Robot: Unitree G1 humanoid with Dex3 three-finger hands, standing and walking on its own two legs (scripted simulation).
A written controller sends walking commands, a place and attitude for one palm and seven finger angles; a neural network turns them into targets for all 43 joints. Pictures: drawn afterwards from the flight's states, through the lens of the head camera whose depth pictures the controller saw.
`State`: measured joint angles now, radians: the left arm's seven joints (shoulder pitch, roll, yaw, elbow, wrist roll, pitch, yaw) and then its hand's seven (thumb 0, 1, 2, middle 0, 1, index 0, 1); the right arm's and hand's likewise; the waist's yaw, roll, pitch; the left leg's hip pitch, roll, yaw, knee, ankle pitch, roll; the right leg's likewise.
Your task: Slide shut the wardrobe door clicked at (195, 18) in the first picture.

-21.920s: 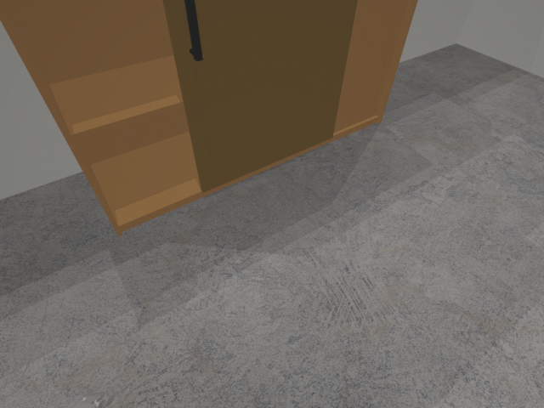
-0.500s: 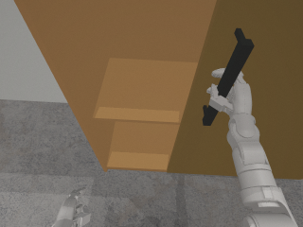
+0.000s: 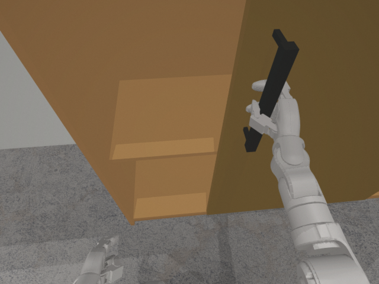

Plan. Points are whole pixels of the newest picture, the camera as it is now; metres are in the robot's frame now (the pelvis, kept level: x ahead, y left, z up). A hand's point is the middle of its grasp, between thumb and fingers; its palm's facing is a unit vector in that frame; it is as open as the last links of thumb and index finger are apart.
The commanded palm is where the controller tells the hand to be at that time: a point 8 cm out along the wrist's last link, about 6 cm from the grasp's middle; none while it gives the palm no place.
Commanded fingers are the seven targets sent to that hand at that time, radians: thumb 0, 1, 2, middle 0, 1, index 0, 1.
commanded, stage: step sideways, sliding the door along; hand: right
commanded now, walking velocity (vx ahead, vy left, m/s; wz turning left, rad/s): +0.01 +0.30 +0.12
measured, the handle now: (261, 101) +0.46 -0.16 +0.12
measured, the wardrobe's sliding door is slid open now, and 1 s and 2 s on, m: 0.38 0.18 0.00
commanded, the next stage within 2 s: none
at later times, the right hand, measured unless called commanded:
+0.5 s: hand (216, 119) +0.40 -0.06 +0.12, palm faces +0.19 +0.98 -0.11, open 6.2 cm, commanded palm +0.37 -0.04 +0.13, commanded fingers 0.00 -0.90 -0.90 0.45 1.40 0.45 1.40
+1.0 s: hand (157, 126) +0.39 +0.06 +0.12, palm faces +0.02 +0.99 -0.12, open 6.2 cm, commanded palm +0.37 +0.05 +0.13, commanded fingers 0.00 -0.90 -0.90 0.45 1.40 0.45 1.40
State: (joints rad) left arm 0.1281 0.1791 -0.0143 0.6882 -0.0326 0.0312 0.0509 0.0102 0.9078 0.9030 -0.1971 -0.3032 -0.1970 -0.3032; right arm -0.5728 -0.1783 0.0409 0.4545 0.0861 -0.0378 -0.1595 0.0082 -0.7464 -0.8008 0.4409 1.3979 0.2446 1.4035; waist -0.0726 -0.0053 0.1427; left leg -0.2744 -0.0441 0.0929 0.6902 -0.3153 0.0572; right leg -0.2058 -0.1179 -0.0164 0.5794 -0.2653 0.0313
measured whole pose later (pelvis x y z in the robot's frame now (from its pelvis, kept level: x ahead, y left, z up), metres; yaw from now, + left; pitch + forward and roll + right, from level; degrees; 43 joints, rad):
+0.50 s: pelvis +0.03 +0.10 +0.00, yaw -3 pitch -2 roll +1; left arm 0.09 0.23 0.05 0.62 -0.04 0.02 0.02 0.01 0.91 0.90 -0.19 -0.30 -0.19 -0.30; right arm -0.42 -0.15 -0.01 0.23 0.07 -0.05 -0.15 0.01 -0.74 -0.83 0.45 1.40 0.22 1.40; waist -0.06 -0.06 0.18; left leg -0.27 0.00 0.10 0.63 -0.32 0.04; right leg -0.26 -0.26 0.00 0.71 -0.31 0.06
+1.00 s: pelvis +0.02 +0.16 +0.00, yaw +1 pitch -2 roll +0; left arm 0.09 0.17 0.03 0.60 -0.01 0.01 0.00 0.01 0.91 0.90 -0.20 -0.30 -0.20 -0.30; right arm -0.35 -0.14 0.06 0.14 0.05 -0.07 -0.11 0.00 -0.75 -0.78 0.42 1.40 0.21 1.40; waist -0.06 -0.04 0.18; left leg -0.38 -0.02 0.06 0.82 -0.37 0.00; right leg -0.17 -0.25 -0.07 0.53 -0.30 0.15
